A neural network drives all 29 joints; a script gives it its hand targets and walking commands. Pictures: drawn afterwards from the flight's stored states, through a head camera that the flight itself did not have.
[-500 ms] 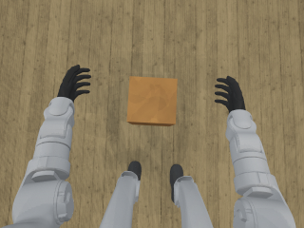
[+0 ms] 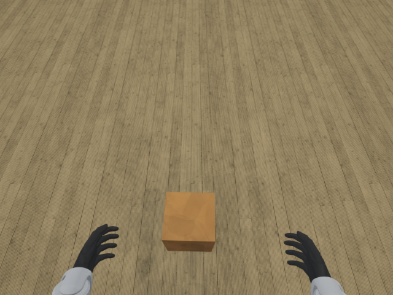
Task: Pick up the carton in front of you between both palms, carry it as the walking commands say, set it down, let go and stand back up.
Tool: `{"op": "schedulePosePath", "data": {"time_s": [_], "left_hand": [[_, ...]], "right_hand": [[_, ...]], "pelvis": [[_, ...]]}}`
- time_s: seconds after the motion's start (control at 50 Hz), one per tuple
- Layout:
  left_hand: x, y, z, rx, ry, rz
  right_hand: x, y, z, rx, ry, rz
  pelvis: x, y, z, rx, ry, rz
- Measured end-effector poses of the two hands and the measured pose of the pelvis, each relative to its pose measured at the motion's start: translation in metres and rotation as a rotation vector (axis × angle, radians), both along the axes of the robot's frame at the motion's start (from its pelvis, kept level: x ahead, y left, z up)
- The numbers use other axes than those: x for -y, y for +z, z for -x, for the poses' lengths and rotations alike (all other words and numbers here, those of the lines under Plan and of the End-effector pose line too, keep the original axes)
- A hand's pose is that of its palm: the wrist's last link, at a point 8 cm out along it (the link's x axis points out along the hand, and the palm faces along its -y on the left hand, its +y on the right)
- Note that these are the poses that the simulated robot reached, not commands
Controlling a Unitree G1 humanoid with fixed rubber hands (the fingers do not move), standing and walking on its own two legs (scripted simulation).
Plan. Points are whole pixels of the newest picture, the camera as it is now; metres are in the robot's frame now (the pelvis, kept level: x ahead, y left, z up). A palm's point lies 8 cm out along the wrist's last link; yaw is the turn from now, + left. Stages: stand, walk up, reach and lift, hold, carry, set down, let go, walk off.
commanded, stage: let go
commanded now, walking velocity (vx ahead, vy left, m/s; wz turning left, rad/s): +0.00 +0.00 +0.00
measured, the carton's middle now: (189, 223) +0.43 +0.05 -0.64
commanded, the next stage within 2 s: stand in 0.52 s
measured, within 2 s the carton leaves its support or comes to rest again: neither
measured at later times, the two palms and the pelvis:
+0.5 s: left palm (81, 280) +0.17 +0.23 -0.06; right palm (325, 288) +0.17 -0.23 -0.06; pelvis +0.01 +0.00 +0.01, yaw +0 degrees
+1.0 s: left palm (52, 287) +0.16 +0.30 -0.08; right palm out of the picture +0.15 -0.28 -0.08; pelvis +0.03 +0.01 +0.00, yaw +0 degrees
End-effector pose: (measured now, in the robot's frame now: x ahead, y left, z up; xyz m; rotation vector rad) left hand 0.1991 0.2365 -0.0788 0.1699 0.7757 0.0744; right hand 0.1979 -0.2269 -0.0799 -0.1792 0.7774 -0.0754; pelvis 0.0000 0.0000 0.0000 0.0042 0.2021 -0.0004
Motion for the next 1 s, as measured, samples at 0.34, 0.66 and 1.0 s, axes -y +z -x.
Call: {"op": "schedulePosePath", "data": {"time_s": [0.34, 0.66, 1.0], "left_hand": [[0.008, 0.02, 0.03, -0.018, -0.011, 0.002], [-0.034, 0.007, 0.037, -0.067, 0.029, -0.129], [-0.059, -0.006, 0.043, -0.155, 0.033, -0.19]], "right_hand": [[0.007, 0.022, 0.028, -0.012, 0.011, -0.007], [0.031, 0.007, 0.038, -0.089, -0.03, 0.131], [0.051, -0.001, 0.044, -0.163, -0.064, 0.197]], "pelvis": [[0.004, 0.006, -0.007, 0.276, 0.004, -0.002], [-0.004, 0.003, -0.013, 0.223, -0.004, 0.007], [-0.011, 0.003, -0.026, 0.205, -0.008, 0.006]]}}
